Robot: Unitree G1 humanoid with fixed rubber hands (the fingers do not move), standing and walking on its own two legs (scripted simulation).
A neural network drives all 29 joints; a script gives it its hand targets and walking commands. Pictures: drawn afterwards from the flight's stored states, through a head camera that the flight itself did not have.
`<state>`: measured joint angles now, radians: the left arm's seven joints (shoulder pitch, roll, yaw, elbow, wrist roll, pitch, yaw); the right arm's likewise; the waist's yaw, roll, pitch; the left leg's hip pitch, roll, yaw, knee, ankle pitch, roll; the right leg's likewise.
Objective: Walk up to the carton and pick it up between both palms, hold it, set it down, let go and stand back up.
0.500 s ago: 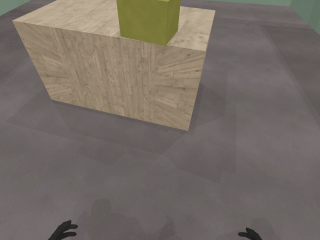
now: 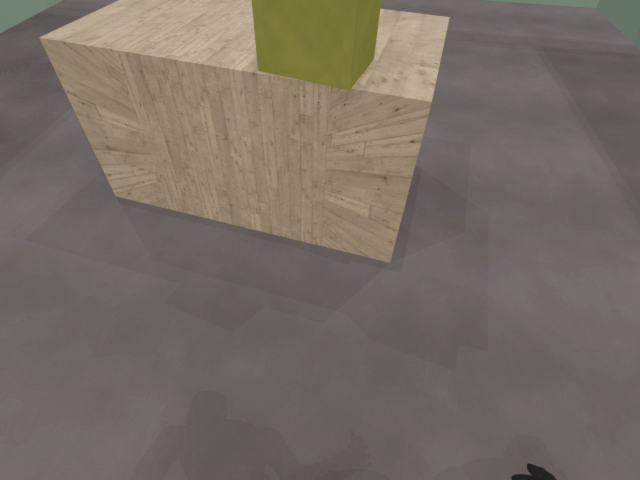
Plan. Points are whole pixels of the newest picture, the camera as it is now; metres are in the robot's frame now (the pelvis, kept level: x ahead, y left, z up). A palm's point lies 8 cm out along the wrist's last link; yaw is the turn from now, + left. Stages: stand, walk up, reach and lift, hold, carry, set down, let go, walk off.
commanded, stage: walk up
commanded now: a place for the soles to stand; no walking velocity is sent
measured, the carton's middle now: (318, 25) +1.29 +0.02 +0.07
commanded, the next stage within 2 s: none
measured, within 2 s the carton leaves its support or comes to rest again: neither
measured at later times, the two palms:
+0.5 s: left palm (6, 473) +0.17 +0.39 -0.08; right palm out of the picture +0.17 -0.24 -0.11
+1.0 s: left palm out of the picture +0.23 +0.53 -0.09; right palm (407, 418) +0.24 -0.12 -0.09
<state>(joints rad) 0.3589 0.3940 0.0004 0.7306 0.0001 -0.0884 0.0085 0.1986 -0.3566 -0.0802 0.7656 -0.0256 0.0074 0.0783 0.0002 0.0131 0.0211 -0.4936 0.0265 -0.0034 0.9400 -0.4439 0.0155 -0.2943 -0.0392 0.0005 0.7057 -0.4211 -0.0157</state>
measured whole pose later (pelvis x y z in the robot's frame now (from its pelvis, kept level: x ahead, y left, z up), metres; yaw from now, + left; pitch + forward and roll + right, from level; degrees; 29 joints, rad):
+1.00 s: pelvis +0.18 +0.20 +0.00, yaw -2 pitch -2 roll -2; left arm 0.40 0.44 0.00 0.79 0.00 -0.07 0.05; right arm 0.29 -0.39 -0.13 0.76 -0.03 0.02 0.08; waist 0.00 0.04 0.05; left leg -0.38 -0.01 0.07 0.74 -0.33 0.07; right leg -0.54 -0.02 0.01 1.13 -0.44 -0.03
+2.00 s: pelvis +0.40 +0.34 -0.01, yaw -6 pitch -1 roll +1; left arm 0.40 0.45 0.00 0.80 0.00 -0.09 0.06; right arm 0.29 -0.39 -0.13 0.77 -0.03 0.02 0.08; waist 0.00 0.03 0.08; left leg -0.31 -0.02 0.11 0.74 -0.43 0.06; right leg -0.48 -0.02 0.02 0.78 -0.33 -0.03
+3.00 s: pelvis +0.45 +0.39 -0.01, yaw -11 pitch -2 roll +0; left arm 0.28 0.42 0.00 0.80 0.00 -0.04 0.04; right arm 0.22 -0.39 -0.10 0.80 -0.03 0.01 0.02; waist 0.00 0.02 0.11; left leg -0.37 0.03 0.05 0.84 -0.43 0.02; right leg -0.40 0.01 0.03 0.83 -0.40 -0.04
